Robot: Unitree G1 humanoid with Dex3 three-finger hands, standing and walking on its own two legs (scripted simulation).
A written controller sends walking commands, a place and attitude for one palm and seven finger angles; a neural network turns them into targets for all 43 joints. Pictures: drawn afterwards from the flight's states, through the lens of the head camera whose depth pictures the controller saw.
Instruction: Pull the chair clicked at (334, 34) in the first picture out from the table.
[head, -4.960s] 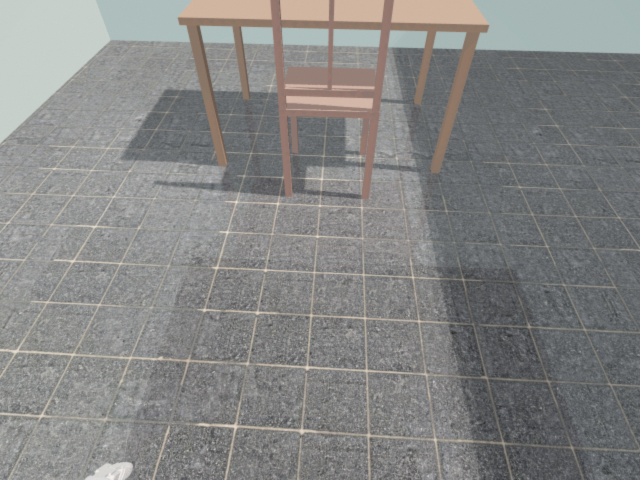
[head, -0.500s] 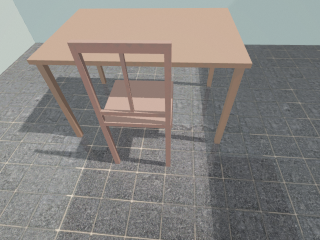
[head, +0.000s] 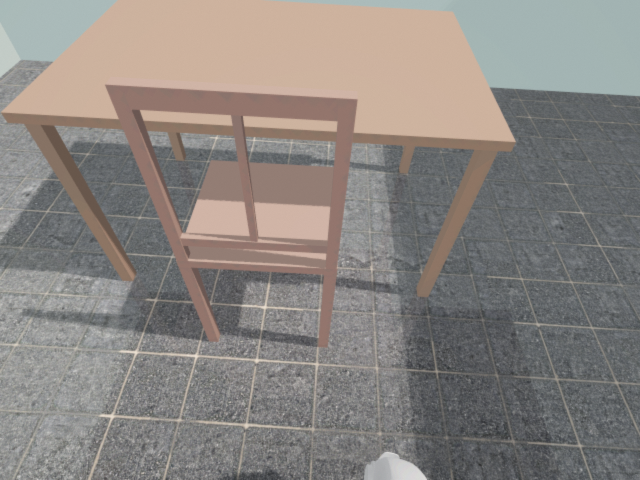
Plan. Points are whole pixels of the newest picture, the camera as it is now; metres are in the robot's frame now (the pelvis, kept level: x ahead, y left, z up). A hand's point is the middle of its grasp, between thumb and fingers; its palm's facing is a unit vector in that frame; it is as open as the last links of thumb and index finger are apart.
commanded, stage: take the last steps up to it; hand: left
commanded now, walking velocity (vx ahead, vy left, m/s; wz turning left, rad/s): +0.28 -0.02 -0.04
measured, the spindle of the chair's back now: (246, 185) +0.65 +0.18 -0.06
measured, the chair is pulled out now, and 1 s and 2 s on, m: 0.00 0.00 0.00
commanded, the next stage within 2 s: come to a stop and stand still in 0.34 s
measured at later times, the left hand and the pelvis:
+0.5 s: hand (224, 451) +0.19 +0.15 -0.17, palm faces +0.07 -0.98 -0.18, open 7.2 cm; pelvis +0.17 -0.03 +0.00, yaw +0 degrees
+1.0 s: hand (232, 450) +0.19 +0.14 -0.17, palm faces +0.00 -0.95 -0.30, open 7.4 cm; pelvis +0.16 -0.07 -0.01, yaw -2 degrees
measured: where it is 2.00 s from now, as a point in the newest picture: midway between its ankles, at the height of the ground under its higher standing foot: outside the picture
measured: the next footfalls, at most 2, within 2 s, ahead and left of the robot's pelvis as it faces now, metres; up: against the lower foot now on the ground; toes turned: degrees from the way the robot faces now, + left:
right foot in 0.12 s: +0.19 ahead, -0.12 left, +0.00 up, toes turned -8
left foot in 0.52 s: +0.27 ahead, +0.09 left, +0.00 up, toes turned +5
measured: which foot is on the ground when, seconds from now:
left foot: down 0.00-0.12, up 0.14-0.50, down 0.52-0.96, up 0.98-1.00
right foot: up 0.00-0.10, down 0.12-0.64, up 0.66-0.90, down 0.92-1.00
